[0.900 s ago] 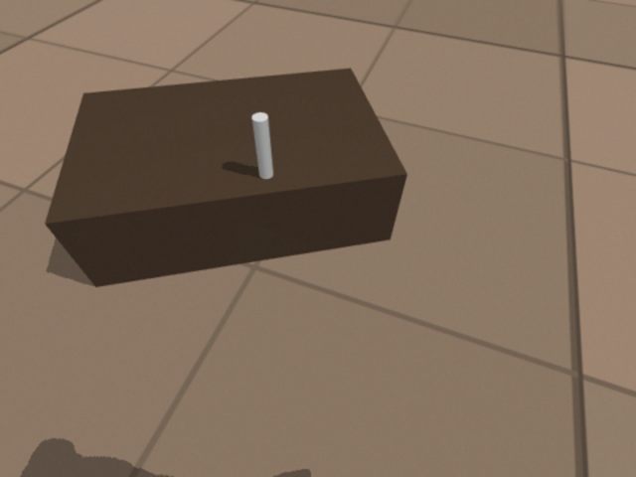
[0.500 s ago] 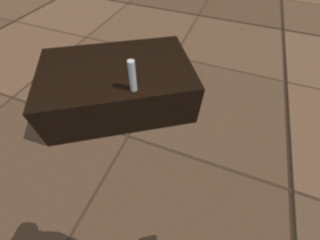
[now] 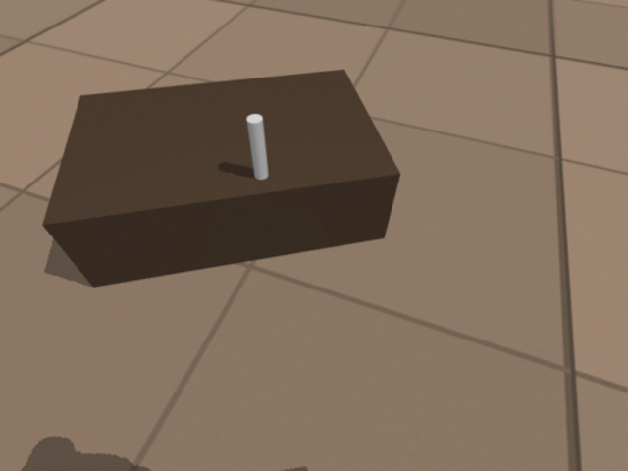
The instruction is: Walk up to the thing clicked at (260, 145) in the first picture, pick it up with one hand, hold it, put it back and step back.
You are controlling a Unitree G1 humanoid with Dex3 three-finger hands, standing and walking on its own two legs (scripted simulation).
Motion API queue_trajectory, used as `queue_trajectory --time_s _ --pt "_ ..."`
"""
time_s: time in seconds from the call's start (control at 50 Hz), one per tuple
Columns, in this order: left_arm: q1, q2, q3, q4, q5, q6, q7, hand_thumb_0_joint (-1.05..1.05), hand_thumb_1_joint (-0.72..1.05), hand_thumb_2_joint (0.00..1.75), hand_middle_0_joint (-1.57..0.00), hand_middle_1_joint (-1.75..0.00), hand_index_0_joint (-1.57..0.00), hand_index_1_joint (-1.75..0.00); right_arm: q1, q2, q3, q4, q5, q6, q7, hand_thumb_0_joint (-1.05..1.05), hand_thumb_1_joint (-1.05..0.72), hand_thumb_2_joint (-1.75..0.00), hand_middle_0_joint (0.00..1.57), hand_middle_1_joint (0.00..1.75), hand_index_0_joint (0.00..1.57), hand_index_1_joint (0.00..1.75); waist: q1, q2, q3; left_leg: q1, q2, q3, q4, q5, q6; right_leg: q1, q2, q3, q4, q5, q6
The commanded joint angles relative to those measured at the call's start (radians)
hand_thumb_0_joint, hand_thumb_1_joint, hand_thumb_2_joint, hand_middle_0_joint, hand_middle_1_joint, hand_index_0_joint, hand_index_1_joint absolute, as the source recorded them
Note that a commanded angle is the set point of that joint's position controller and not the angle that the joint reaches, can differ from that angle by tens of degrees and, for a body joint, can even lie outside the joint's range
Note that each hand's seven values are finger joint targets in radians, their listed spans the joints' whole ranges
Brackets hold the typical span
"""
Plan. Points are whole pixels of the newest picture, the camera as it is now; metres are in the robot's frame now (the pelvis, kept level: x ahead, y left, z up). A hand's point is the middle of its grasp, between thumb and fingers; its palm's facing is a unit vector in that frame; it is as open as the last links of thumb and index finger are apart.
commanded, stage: stand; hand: left
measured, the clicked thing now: (258, 148) +1.05 +0.20 -0.31
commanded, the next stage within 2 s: walk up in 0.22 s
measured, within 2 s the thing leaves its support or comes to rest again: neither
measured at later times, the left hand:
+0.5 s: hand out of the picture +0.10 +0.25 -0.15, palm faces +0.05 -0.92 -0.39, open 7.4 cm
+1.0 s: hand (185, 404) +0.23 +0.21 -0.17, palm faces +0.09 -0.94 -0.32, open 7.4 cm
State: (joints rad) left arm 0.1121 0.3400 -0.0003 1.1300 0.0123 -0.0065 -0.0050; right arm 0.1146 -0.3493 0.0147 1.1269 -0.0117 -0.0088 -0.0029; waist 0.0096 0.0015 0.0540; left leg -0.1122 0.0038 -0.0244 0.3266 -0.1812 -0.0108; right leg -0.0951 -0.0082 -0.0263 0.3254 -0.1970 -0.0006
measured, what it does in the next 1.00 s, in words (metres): walks ahead: left foot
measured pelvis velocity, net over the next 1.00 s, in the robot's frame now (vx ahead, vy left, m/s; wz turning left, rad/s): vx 0.23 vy -0.05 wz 0.11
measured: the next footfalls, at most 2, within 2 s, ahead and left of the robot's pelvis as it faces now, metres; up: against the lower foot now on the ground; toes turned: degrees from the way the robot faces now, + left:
left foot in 0.80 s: +0.31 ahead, +0.08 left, +0.00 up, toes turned +10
right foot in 1.20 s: +0.45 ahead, -0.22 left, +0.00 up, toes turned +2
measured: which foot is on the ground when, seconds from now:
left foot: down 0.00-0.46, up 0.48-0.78, down 0.80-1.00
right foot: down 0.00-0.84, up 0.86-1.00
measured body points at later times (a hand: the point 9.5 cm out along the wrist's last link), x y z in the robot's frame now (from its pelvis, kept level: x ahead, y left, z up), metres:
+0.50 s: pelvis +0.05 -0.04 -0.02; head +0.05 -0.04 +0.43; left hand +0.09 +0.30 -0.13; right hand +0.10 -0.36 -0.14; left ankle +0.00 +0.11 -0.73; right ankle +0.03 -0.14 -0.75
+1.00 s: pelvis +0.23 -0.05 -0.02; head +0.23 -0.04 +0.43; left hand +0.23 +0.26 -0.15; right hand +0.38 -0.34 -0.11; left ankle +0.27 +0.07 -0.75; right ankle +0.24 -0.19 -0.69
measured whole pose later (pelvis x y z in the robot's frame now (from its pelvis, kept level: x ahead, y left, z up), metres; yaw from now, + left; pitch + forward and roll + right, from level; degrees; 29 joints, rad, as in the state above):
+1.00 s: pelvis +0.23 -0.05 -0.02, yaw +6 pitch -5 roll +1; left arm 0.35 0.40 0.05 0.84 0.01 -0.03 -0.06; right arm 0.24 -0.36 -0.04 0.78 -0.01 -0.07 0.04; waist 0.03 -0.06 0.09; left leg -0.26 0.00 0.08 0.56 -0.22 0.04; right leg -0.42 -0.07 0.03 1.09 -0.40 -0.03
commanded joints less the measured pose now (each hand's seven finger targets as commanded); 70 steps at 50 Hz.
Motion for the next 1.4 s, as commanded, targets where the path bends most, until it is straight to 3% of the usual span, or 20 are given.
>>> queue_trajectory --time_s 0.0,0.18,0.22,0.32,0.36,0.42,0.44,0.46,0.58,0.68,0.76,0.78,0.82,0.94,1.06,1.14,1.16,1.2,1.28,1.38 --pt "-0.038 0.215 0.041 -0.052 -0.002 -0.021 0.012 0.00 0.90 0.90 -0.20 -0.30 -0.20 -0.30 -0.040 -0.211 -0.046 -0.062 0.004 -0.025 -0.012 0.00 -0.90 -0.90 0.20 0.30 0.20 0.30 -0.003 0.005 -0.069 0.003 0.117 -0.089 -0.051 0.132 0.029 0.009 -0.125 0.099 -0.053 0.117 -0.028" --pt "-0.031 0.218 0.040 -0.055 -0.003 -0.027 0.015 0.00 0.90 0.90 -0.20 -0.30 -0.20 -0.30 -0.036 -0.207 -0.043 -0.065 0.004 -0.023 -0.010 0.00 -0.90 -0.90 0.20 0.30 0.20 0.30 -0.005 -0.005 -0.073 0.009 0.119 -0.087 -0.039 0.159 0.035 0.014 -0.130 0.101 -0.058 0.154 -0.025" --pt "-0.002 0.289 0.118 -0.125 0.030 -0.031 -0.029 0.00 0.90 0.90 -0.20 -0.30 -0.20 -0.30 0.074 -0.293 -0.117 -0.106 -0.022 -0.038 0.019 0.00 -0.90 -0.90 0.20 0.30 0.20 0.30 0.003 0.000 -0.071 -0.105 0.105 -0.181 0.005 -0.483 0.133 -0.040 -0.072 0.069 0.115 -0.466 -0.071" --pt "-0.062 0.236 0.129 -0.233 0.029 -0.032 -0.054 0.00 0.90 0.90 -0.20 -0.30 -0.20 -0.30 0.126 -0.342 -0.166 -0.190 -0.027 -0.060 0.023 0.00 -0.90 -0.90 0.20 0.30 0.20 0.30 -0.035 0.140 0.059 0.016 0.314 -0.518 -0.144 -0.492 0.276 -0.438 -0.062 0.083 0.417 -0.333 -0.044" --pt "-0.011 0.245 0.136 -0.246 0.022 -0.039 -0.064 0.00 0.90 0.90 -0.20 -0.30 -0.20 -0.30 0.072 -0.348 -0.174 -0.231 -0.030 -0.060 0.025 0.00 -0.90 -0.90 0.20 0.30 0.20 0.30 -0.002 0.181 0.028 -0.008 0.317 -0.464 -0.133 -0.475 0.269 -0.370 -0.099 0.110 0.330 -0.345 -0.052" --pt "0.275 0.261 0.164 -0.153 0.034 -0.057 -0.051 0.00 0.90 0.90 -0.20 -0.30 -0.20 -0.30 -0.037 -0.241 -0.145 -0.287 -0.024 -0.043 0.037 0.00 -0.90 -0.90 0.20 0.30 0.20 0.30 0.157 0.028 -0.071 -0.330 0.078 -0.122 0.222 -0.291 0.125 0.209 0.011 -0.020 0.071 -0.135 -0.042" --pt "0.387 0.377 0.195 -0.151 0.052 -0.065 -0.040 0.00 0.90 0.90 -0.20 -0.30 -0.20 -0.30 -0.056 -0.147 -0.118 -0.326 -0.019 -0.043 0.031 0.00 -0.90 -0.90 0.20 0.30 0.20 0.30 0.219 -0.307 -0.030 -0.650 -0.101 -0.003 0.582 -0.398 0.068 0.339 -0.207 0.393 -0.126 -0.499 -0.103" --pt "0.272 0.418 0.190 -0.211 0.053 -0.071 -0.038 0.00 0.90 0.90 -0.20 -0.30 -0.20 -0.30 -0.038 -0.191 -0.123 -0.331 -0.018 -0.043 0.018 0.00 -0.90 -0.90 0.20 0.30 0.20 0.30 0.150 -0.219 0.074 -0.729 -0.054 -0.051 0.713 -0.367 0.042 0.211 -0.435 0.651 -0.241 -0.547 -0.193" --pt "0.170 0.275 0.137 -0.287 0.009 -0.085 -0.025 0.00 0.90 0.90 -0.20 -0.30 -0.20 -0.30 0.114 -0.221 -0.124 -0.272 -0.001 -0.050 0.054 0.00 -0.90 -0.90 0.20 0.30 0.20 0.30 0.022 -0.115 0.062 -0.509 0.025 -0.035 0.582 -0.106 0.028 0.172 -0.200 0.073 -0.064 0.392 -0.134" --pt "0.211 0.298 0.136 -0.339 0.018 -0.071 -0.026 0.00 0.90 0.90 -0.20 -0.30 -0.20 -0.30 0.019 -0.196 -0.125 -0.358 -0.002 -0.043 0.066 0.00 -0.90 -0.90 0.20 0.30 0.20 0.30 0.059 -0.138 0.043 -0.320 0.031 0.079 0.293 0.029 0.039 0.084 -0.185 0.003 -0.037 0.370 -0.122" --pt "0.231 0.301 0.120 -0.364 -0.001 -0.059 -0.017 0.00 0.90 0.90 -0.20 -0.30 -0.20 -0.30 0.214 -0.232 -0.156 -0.326 -0.020 -0.051 0.042 0.00 -0.90 -0.90 0.20 0.30 0.20 0.30 -0.051 -0.025 -0.065 0.053 -0.022 0.117 0.215 0.037 0.097 -0.075 -0.170 -0.036 0.314 0.471 -0.124" --pt "0.262 0.260 0.105 -0.372 -0.007 -0.055 -0.015 0.00 0.90 0.90 -0.20 -0.30 -0.20 -0.30 0.331 -0.278 -0.178 -0.310 -0.036 -0.055 0.033 0.00 -0.90 -0.90 0.20 0.30 0.20 0.30 -0.108 0.075 -0.140 0.222 0.017 0.043 0.192 -0.035 0.150 -0.189 -0.123 -0.062 0.550 0.389 -0.096" --pt "0.307 0.282 0.121 -0.390 -0.024 -0.049 -0.008 0.00 0.90 0.90 -0.20 -0.30 -0.20 -0.30 0.388 -0.417 -0.209 -0.358 -0.005 -0.063 0.020 0.00 -0.90 -0.90 0.20 0.30 0.20 0.30 -0.131 0.189 -0.263 0.328 0.444 -0.780 -0.038 -0.272 0.380 -0.510 0.079 0.089 1.004 -0.389 -0.041" --pt "0.363 0.265 0.120 -0.316 0.003 -0.042 -0.052 0.00 0.90 0.90 -0.20 -0.30 -0.20 -0.30 0.145 -0.295 -0.148 -0.406 0.010 -0.091 0.023 0.00 -0.90 -0.90 0.20 0.30 0.20 0.30 0.014 0.109 0.049 -0.235 0.239 -0.154 -0.090 -0.180 0.223 -0.330 -0.102 0.074 0.721 -0.166 -0.023" --pt "0.289 0.264 0.147 -0.339 0.018 -0.047 -0.086 0.00 0.90 0.90 -0.20 -0.30 -0.20 -0.30 0.118 -0.343 -0.169 -0.423 -0.004 -0.097 0.043 0.00 -0.90 -0.90 0.20 0.30 0.20 0.30 0.011 0.194 0.040 -0.334 0.221 -0.121 -0.095 -0.464 0.211 -0.229 -0.090 -0.011 0.400 -0.065 -0.009" --pt "0.409 0.295 0.175 -0.290 0.023 -0.059 -0.077 0.00 0.90 0.90 -0.20 -0.30 -0.20 -0.30 0.058 -0.297 -0.152 -0.429 -0.014 -0.074 0.041 0.00 -0.90 -0.90 0.20 0.30 0.20 0.30 0.104 0.034 -0.005 -0.515 0.136 -0.038 0.174 -0.570 0.148 0.067 -0.030 -0.066 0.335 -0.096 -0.017" --pt "0.481 0.328 0.190 -0.281 0.029 -0.069 -0.064 0.00 0.90 0.90 -0.20 -0.30 -0.20 -0.30 0.089 -0.247 -0.132 -0.425 -0.019 -0.067 0.038 0.00 -0.90 -0.90 0.20 0.30 0.20 0.30 0.140 -0.103 -0.013 -0.609 0.084 0.004 0.401 -0.566 0.122 0.175 -0.044 -0.002 0.256 -0.229 -0.041" --pt "0.429 0.431 0.184 -0.345 0.030 -0.091 -0.041 0.00 0.90 0.90 -0.20 -0.30 -0.20 -0.30 0.104 -0.215 -0.119 -0.440 -0.004 -0.066 0.022 0.00 -0.90 -0.90 0.20 0.30 0.20 0.30 0.116 -0.278 0.057 -0.724 -0.063 -0.059 0.921 -0.374 0.047 -0.025 -0.447 0.767 -0.205 -0.715 -0.211" --pt "0.233 0.367 0.158 -0.363 0.009 -0.099 -0.027 0.00 0.90 0.90 -0.20 -0.30 -0.20 -0.30 0.220 -0.291 -0.138 -0.322 0.020 -0.069 0.033 0.00 -0.90 -0.90 0.20 0.30 0.20 0.30 0.011 -0.166 0.062 -0.537 0.051 -0.103 0.781 -0.151 0.041 -0.131 -0.303 0.352 -0.132 -0.418 -0.181" --pt "0.306 0.340 0.152 -0.354 0.006 -0.103 -0.025 0.00 0.90 0.90 -0.20 -0.30 -0.20 -0.30 0.167 -0.247 -0.129 -0.343 0.003 -0.060 0.059 0.00 -0.90 -0.90 0.20 0.30 0.20 0.30 0.054 -0.148 0.047 -0.480 0.033 -0.030 0.524 -0.123 0.018 -0.042 -0.276 0.161 -0.078 -0.089 -0.214"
